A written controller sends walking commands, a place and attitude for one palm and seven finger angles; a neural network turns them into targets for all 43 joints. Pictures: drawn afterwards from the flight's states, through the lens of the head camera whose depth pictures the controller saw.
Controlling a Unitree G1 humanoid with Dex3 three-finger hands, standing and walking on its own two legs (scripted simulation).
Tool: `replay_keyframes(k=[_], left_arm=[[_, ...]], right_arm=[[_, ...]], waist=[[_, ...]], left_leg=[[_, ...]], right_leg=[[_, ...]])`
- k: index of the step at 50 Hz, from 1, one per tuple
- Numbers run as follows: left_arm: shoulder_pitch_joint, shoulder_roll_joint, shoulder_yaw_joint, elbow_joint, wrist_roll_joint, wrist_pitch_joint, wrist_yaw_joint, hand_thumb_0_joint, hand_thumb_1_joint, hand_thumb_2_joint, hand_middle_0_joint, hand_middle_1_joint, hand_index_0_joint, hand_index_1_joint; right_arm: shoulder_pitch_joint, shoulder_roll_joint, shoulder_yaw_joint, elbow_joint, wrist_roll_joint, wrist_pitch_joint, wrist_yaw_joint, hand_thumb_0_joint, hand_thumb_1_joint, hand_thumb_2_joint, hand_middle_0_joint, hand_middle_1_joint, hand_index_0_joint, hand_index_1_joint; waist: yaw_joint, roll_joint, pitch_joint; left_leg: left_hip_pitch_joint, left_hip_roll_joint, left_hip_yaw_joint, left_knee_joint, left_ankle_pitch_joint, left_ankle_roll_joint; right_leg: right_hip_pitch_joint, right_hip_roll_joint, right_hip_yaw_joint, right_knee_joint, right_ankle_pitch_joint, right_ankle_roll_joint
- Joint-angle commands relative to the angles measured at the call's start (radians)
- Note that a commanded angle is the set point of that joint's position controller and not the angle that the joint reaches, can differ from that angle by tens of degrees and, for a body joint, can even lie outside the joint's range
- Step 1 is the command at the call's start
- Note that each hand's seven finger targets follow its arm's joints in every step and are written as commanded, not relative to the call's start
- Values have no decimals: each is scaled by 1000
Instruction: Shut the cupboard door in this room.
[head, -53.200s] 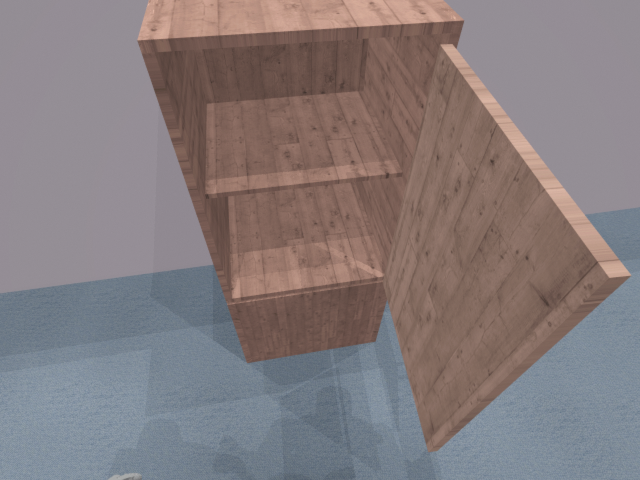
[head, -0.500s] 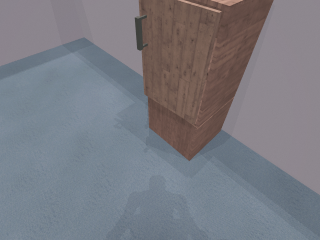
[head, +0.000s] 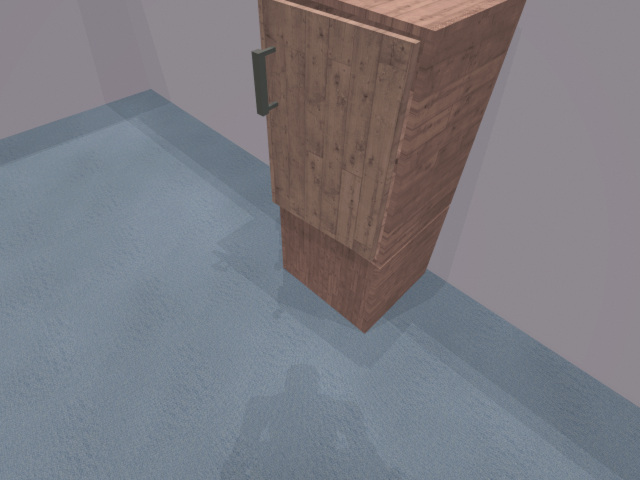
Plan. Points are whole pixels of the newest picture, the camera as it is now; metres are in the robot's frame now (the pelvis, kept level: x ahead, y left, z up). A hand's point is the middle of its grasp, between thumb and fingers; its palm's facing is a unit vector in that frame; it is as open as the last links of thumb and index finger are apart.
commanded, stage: let the arm hang, fingers relaxed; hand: left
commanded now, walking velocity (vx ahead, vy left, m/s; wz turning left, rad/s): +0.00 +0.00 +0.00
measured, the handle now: (266, 81) +0.95 +0.17 +0.06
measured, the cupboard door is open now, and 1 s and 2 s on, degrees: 5 5 5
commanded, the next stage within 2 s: look to check the result in 0.04 s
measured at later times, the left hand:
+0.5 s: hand out of the picture -0.02 +0.17 -0.18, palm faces +0.03 -0.98 -0.18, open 7.4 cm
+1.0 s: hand out of the picture +0.00 +0.17 -0.19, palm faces +0.14 -0.97 -0.19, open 7.4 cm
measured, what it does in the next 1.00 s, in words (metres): stands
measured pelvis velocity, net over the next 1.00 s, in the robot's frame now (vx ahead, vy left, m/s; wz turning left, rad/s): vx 0.01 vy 0.00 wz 0.10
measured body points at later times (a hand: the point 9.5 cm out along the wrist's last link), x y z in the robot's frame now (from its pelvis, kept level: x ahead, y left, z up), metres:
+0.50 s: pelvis +0.01 +0.00 +0.00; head +0.02 +0.00 +0.45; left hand -0.02 +0.22 -0.16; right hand +0.01 -0.22 -0.16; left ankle +0.06 +0.11 -0.74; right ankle -0.03 -0.11 -0.74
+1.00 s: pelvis +0.01 +0.00 -0.01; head +0.03 +0.01 +0.44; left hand +0.00 +0.23 -0.17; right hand +0.02 -0.23 -0.17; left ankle +0.05 +0.10 -0.74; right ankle -0.03 -0.11 -0.74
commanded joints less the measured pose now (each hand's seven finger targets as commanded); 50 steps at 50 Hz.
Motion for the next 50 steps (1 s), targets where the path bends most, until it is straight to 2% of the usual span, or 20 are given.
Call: replay_keyframes(k=[1,3,5,8,12,20,23,25,26,30,34,37,40,42,44,46,47,49,50], left_arm=[[87,128,27,-10,1,-13,9,0,900,900,-200,-300,-200,-300],[94,122,26,-6,-1,-13,9,0,900,900,-200,-300,-200,-300],[102,121,28,-7,-1,-15,10,0,900,900,-200,-300,-200,-300],[102,106,24,-1,-1,-11,11,0,900,900,-200,-300,-200,-300],[118,95,22,6,-2,-11,12,0,900,900,-200,-300,-200,-300],[142,94,23,8,-1,-13,15,0,900,900,-200,-300,-200,-300],[144,87,22,12,-1,-11,15,0,900,900,-200,-300,-200,-300],[154,91,23,11,0,-15,16,0,900,900,-200,-300,-200,-300],[150,85,22,12,0,-14,16,0,900,900,-200,-300,-200,-300],[157,89,23,11,0,-16,17,0,900,900,-200,-300,-200,-300],[148,81,21,14,-1,-14,17,0,900,900,-200,-300,-200,-300],[150,82,23,15,0,-14,17,0,900,900,-200,-300,-200,-300],[152,92,35,-2,0,-8,20,0,900,900,-200,-300,-200,-300],[140,109,50,-21,0,0,20,0,900,900,-200,-300,-200,-300],[123,125,65,-43,3,5,20,0,900,900,-200,-300,-200,-300],[102,153,78,-70,7,8,22,0,900,900,-200,-300,-200,-300],[81,159,85,-86,10,9,23,0,900,900,-200,-300,-200,-300],[47,173,93,-118,15,8,23,0,900,900,-200,-300,-200,-300],[35,178,97,-129,20,8,25,0,900,900,-200,-300,-200,-300]], right_arm=[[47,-99,-10,-32,5,-16,-5,0,-900,-900,200,300,200,300],[53,-94,-8,-29,4,-17,-6,0,-900,-900,200,300,200,300],[53,-99,-11,-30,7,-17,-8,0,-900,-900,200,300,200,300],[65,-87,-8,-21,4,-14,-9,0,-900,-900,200,300,200,300],[73,-78,-9,-17,5,-10,-9,0,-900,-900,200,300,200,300],[79,-78,-10,-16,9,-11,-10,0,-900,-900,200,300,200,300],[84,-68,-9,-11,7,-11,-10,0,-900,-900,200,300,200,300],[77,-74,-10,-14,10,-13,-11,0,-900,-900,200,300,200,300],[77,-71,-10,-13,8,-13,-11,0,-900,-900,200,300,200,300],[75,-72,-10,-15,10,-15,-12,0,-900,-900,200,300,200,300],[79,-66,-6,-10,7,-13,-12,0,-900,-900,200,300,200,300],[79,-62,-6,-12,7,-13,-13,0,-900,-900,200,300,200,300],[73,-65,-9,-29,9,-5,-10,0,-900,-900,200,300,200,300],[61,-72,-17,-43,6,3,-7,0,-900,-900,200,300,200,300],[51,-75,-27,-63,4,11,-4,0,-900,-900,200,300,200,300],[43,-70,-36,-82,3,20,1,0,-900,-900,200,300,200,300],[40,-66,-41,-92,1,24,3,0,-900,-900,200,300,200,300],[15,-67,-52,-119,-1,32,9,0,-900,-900,200,300,200,300],[13,-71,-55,-131,1,32,12,0,-900,-900,200,300,200,300]], waist=[[11,44,58],[11,44,35],[14,21,38],[10,29,55],[9,4,70],[11,-11,63],[9,7,65],[14,-13,64],[9,5,59],[14,-4,63],[9,17,88],[11,19,82],[17,2,91],[17,7,95],[18,-24,89],[16,-91,78],[10,-124,76],[10,-150,87],[7,-150,78]], left_leg=[[60,95,-109,-68,27,7],[74,94,-110,-65,46,7],[84,97,-106,-56,69,9],[79,95,-108,-64,48,8],[80,93,-105,-63,18,8],[95,96,-103,-59,46,14],[89,94,-105,-66,29,13],[97,96,-100,-58,55,15],[99,95,-102,-57,55,14],[105,96,-99,-53,83,16],[86,93,-98,-64,47,11],[89,92,-99,-61,57,11],[43,83,-106,-18,85,12],[-7,72,-114,15,57,12],[-57,52,-106,72,34,8],[-91,22,-66,184,2,-5],[-102,18,-47,259,-49,-12],[-154,22,-25,400,-242,-26],[-168,31,-21,415,-276,-28]], right_leg=[[-117,-105,89,-112,46,-33],[-101,-103,91,-109,64,-32],[-104,-101,84,-112,80,-32],[-109,-101,81,-111,60,-30],[-124,-100,82,-119,36,-31],[-123,-95,83,-111,57,-30],[-118,-96,81,-107,48,-28],[-121,-97,80,-110,66,-28],[-117,-98,83,-110,68,-29],[-113,-98,82,-112,93,-28],[-116,-98,84,-117,69,-28],[-109,-99,83,-117,78,-28],[-102,-112,53,-75,83,-25],[-100,-128,45,-49,55,-34],[-96,-158,50,-41,42,-52],[-101,-228,75,-56,62,-90],[-110,-270,91,-63,88,-117],[-109,-336,91,-52,232,-165],[-88,-349,75,-19,322,-172]])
